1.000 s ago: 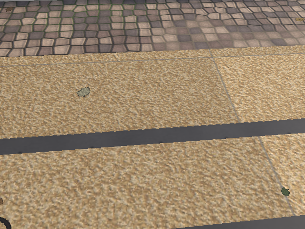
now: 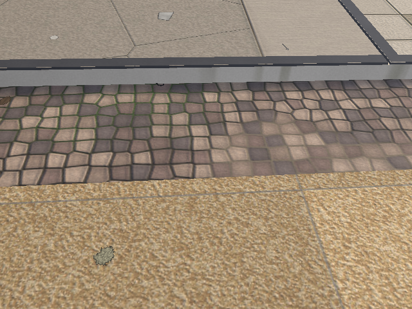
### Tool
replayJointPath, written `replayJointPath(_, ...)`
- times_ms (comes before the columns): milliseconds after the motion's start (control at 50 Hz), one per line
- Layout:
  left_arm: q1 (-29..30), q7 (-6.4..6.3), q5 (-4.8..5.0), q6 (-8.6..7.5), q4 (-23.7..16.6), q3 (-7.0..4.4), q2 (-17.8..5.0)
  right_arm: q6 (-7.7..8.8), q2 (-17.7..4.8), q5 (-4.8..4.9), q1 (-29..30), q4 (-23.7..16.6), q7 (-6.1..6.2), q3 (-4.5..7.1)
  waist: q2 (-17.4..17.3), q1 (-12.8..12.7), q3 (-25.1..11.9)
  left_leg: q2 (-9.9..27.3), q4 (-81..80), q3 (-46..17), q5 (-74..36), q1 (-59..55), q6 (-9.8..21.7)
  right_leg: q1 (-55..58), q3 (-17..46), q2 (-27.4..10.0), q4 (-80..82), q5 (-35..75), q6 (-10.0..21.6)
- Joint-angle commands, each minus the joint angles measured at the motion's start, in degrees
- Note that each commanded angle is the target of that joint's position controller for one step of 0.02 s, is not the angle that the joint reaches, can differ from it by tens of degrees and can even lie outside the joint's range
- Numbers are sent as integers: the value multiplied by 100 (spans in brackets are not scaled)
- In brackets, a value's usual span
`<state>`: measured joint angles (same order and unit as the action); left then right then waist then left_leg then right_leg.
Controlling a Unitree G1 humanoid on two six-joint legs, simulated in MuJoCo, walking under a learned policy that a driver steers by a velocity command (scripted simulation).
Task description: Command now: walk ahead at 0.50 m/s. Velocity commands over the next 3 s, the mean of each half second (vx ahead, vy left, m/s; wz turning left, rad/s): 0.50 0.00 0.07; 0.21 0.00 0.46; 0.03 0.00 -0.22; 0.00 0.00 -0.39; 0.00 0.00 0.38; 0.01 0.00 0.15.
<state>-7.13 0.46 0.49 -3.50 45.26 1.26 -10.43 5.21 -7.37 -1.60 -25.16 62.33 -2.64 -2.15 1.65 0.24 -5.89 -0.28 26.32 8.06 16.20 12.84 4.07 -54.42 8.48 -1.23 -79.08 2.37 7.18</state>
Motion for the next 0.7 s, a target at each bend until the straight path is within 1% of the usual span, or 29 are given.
replayJointPath(20,-88,18,16,8,-20,-128,-400,197,-836,105,134,-285,241,157,-629,-111,543,850,-1761,-714,-1582,218,497,606,-794,-312,1543,621,-306)
replayJointPath(60,555,87,77,-2,-156,-141,-346,175,-913,138,-258,-241,331,207,-535,215,607,1172,-1884,-1007,-1557,-746,509,279,-840,-438,2378,672,-406)
replayJointPath(100,999,161,121,-27,-272,-159,-306,107,-970,144,-432,-254,342,261,-594,394,794,1470,-1967,-1160,-1430,-1479,589,13,-827,-492,3125,502,-465)
replayJointPath(140,1355,232,155,-65,-400,-186,-320,50,-1049,174,-428,-325,333,332,-594,481,1002,1590,-2012,-1137,-1422,-1892,630,59,-863,-468,3874,246,-485)
replayJointPath(180,1546,294,157,-110,-452,-196,-325,-15,-1111,222,-497,-337,342,385,-618,528,1160,1663,-1971,-1042,-1437,-2074,654,357,-948,-399,4435,-27,-494)
replayJointPath(220,1637,342,143,-156,-503,-188,-321,-91,-1161,232,-523,-305,356,431,-683,504,1297,1675,-1789,-938,-1830,-2181,625,767,-1062,-304,4879,-395,-390)
replayJointPath(240,1564,369,168,-193,-498,-220,-396,-89,-1217,187,-517,-319,332,467,-792,442,1225,1603,-1638,-801,-2403,-2034,605,1345,-1158,-175,5017,-457,-347)
replayJointPath(260,1315,375,152,-218,-450,-291,-563,-81,-1313,186,-449,-336,313,509,-930,277,1074,1598,-1337,-790,-3424,-2030,572,1909,-1232,-10,5096,-594,-256)
replayJointPath(280,816,363,134,-243,-321,-389,-762,-97,-1406,197,-335,-360,315,551,-1049,-12,792,1532,-795,-712,-4440,-2068,492,2591,-1347,183,5209,-692,-133)
replayJointPath(300,-139,327,124,-250,-33,-542,-1032,-127,-1386,173,-194,-416,311,545,-1009,-460,258,1305,195,-538,-4930,-1851,361,3770,-1387,317,5239,-558,46)
replayJointPath(320,-1219,275,43,-263,198,-676,-1411,-114,-1272,120,-87,-594,308,494,-692,-861,-618,1095,1664,-478,-3889,-613,222,5728,-581,-408,4788,-297,390)
replayJointPath(340,-1791,206,-124,-238,213,-801,-1926,-2,-552,99,-682,-728,245,296,816,-660,-1563,51,3930,-508,-1046,1789,-214,7979,2028,-1906,5155,-1296,1349)
replayJointPath(360,-1614,170,-119,-239,161,-657,-1467,143,-709,202,-754,-619,232,340,1122,-577,-1988,-202,5049,-1530,1408,2218,-157,7780,3271,-2292,6003,-1333,1415)
replayJointPath(380,-1190,165,-67,-237,74,-544,-1091,190,-1257,400,-208,-783,218,530,795,-532,-1057,119,5422,-1766,1012,2473,-96,6842,2141,-2035,6094,-835,993)
replayJointPath(400,-775,180,-43,-257,-25,-500,-931,187,-1326,458,100,-869,264,578,478,-370,-496,375,5358,-1629,564,2394,-116,5951,1142,-1900,6141,83,798)
replayJointPath(420,-568,225,-58,-297,-10,-468,-791,135,-1262,404,248,-891,331,620,224,-212,-165,534,5008,-1601,198,2199,-151,5291,473,-1646,6287,617,615)
replayJointPath(440,-454,239,-91,-340,25,-435,-600,35,-1181,378,149,-889,351,666,330,-38,4,700,4675,-1642,-117,1919,-134,4894,-113,-1365,6387,823,408)
replayJointPath(460,-439,233,-129,-367,78,-438,-535,-49,-1032,393,22,-852,349,672,374,47,104,763,4489,-1621,-256,1735,-112,4688,-367,-1251,6490,827,329)
replayJointPath(480,-498,206,-139,-394,134,-456,-569,-116,-937,402,-29,-863,350,681,326,102,213,778,4347,-1616,-308,1687,-105,4566,-498,-1225,6616,883,336)
replayJointPath(500,-531,185,-121,-420,177,-487,-652,-172,-907,389,8,-909,353,709,296,143,353,794,4167,-1590,-331,1773,-107,4479,-642,-1220,6725,876,354)
replayJointPath(520,-586,152,-105,-435,252,-501,-722,-231,-937,393,218,-1006,376,738,250,156,570,801,3976,-1583,-441,1955,-133,4348,-744,-1276,6834,1161,377)
replayJointPath(540,-596,95,-74,-430,272,-536,-835,-283,-962,388,380,-1139,365,754,285,167,700,789,3774,-1582,-566,2274,-179,4431,-791,-1299,6861,1610,456)
replayJointPath(560,-628,40,-117,-398,309,-592,-955,-313,-960,309,535,-1241,353,760,224,162,734,758,3638,-1531,-692,2404,-268,4487,-950,-1322,6768,2148,514)
replayJointPath(580,-579,-19,-132,-355,301,-609,-993,-328,-943,270,635,-1343,332,759,192,195,745,749,3385,-1499,-847,2494,-321,4518,-1112,-1328,6714,2405,503)
replayJointPath(600,-621,-77,-205,-361,280,-650,-1114,-328,-956,173,515,-1332,279,782,76,223,531,790,3584,-1454,-1322,2513,-324,4693,-1173,-1429,6438,2588,569)
replayJointPath(640,-500,-164,-165,-318,229,-631,-1060,-333,-980,148,679,-1469,208,798,126,204,542,781,3447,-1360,-1722,2661,-320,4700,-1415,-1446,6252,2597,527)
replayJointPath(660,-704,-228,-116,-328,285,-607,-925,-284,-1093,228,1023,-1622,178,872,207,96,744,729,3217,-1478,-1973,3211,-290,5036,-1369,-1404,6263,1801,395)
replayJointPath(680,-820,-281,-95,-309,322,-621,-953,-262,-1078,212,1281,-1746,139,868,258,-18,814,755,3013,-1493,-2102,3490,-253,5290,-1375,-1466,6131,1606,338)
replayJointPath(700,-932,-321,-101,-285,331,-635,-954,-252,-1070,184,1475,-1853,98,870,290,-107,846,765,2868,-1474,-2182,3688,-229,5498,-1414,-1518,6018,1553,309)
